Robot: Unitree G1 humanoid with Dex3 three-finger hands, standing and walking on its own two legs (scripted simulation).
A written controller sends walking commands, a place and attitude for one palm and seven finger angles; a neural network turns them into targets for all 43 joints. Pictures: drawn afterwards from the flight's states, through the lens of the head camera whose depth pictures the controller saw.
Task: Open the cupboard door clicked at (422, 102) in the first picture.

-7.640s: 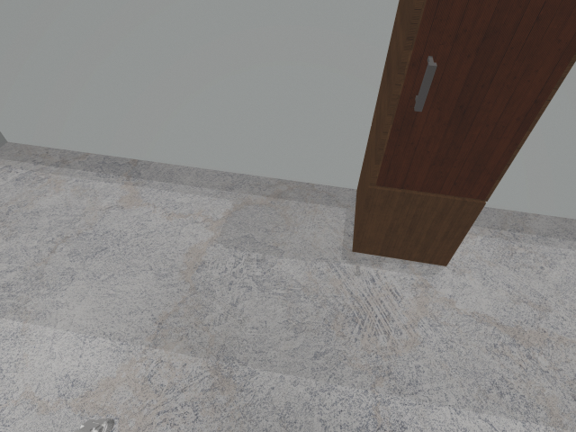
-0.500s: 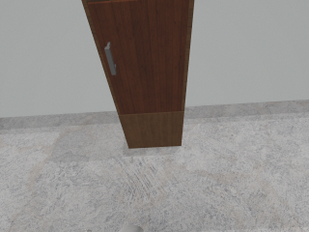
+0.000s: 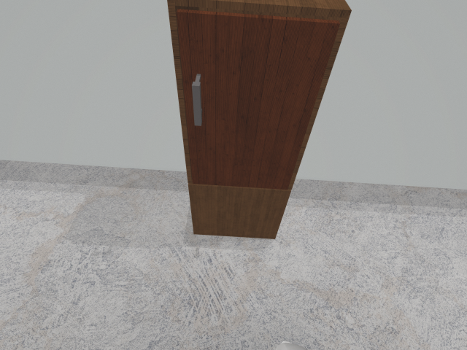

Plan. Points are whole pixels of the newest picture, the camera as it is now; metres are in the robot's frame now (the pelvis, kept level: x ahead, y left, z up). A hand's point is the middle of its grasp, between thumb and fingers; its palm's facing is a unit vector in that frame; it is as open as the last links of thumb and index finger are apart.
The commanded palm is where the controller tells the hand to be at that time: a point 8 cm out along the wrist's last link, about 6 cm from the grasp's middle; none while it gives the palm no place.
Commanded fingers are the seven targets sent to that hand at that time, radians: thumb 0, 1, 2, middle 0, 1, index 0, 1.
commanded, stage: take the last steps up to it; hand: left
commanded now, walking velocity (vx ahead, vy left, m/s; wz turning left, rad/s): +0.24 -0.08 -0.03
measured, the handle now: (198, 100) +0.69 +0.14 +0.04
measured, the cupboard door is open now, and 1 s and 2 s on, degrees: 0 0 0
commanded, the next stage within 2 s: come to a stop and stand still in 0.26 s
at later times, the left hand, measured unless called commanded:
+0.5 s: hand (175, 334) +0.18 +0.13 -0.18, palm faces +0.06 -0.98 -0.19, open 7.2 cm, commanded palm none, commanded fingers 0.00 0.90 0.90 -0.20 -0.30 -0.20 -0.30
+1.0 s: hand (186, 347) +0.16 +0.10 -0.17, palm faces +0.04 -0.97 -0.26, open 7.3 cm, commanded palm none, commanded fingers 0.00 0.90 0.90 -0.20 -0.30 -0.20 -0.30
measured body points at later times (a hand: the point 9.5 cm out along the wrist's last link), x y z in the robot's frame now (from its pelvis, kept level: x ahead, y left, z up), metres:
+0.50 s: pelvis +0.15 -0.05 -0.01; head +0.16 -0.05 +0.44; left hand +0.18 +0.18 -0.16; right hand +0.21 -0.28 -0.16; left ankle +0.21 +0.07 -0.73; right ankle +0.15 -0.14 -0.74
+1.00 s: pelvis +0.14 -0.09 -0.01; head +0.16 -0.11 +0.44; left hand +0.16 +0.15 -0.15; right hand +0.21 -0.32 -0.17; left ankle +0.15 +0.05 -0.71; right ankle +0.14 -0.18 -0.74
